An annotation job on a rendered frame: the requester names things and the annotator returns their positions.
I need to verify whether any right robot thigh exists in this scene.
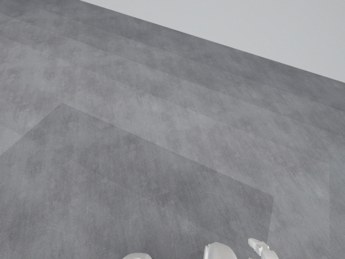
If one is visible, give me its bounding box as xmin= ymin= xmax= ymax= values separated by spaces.
xmin=203 ymin=243 xmax=237 ymax=259

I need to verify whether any right robot hand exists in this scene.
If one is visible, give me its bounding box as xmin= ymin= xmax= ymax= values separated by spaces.
xmin=248 ymin=238 xmax=278 ymax=259

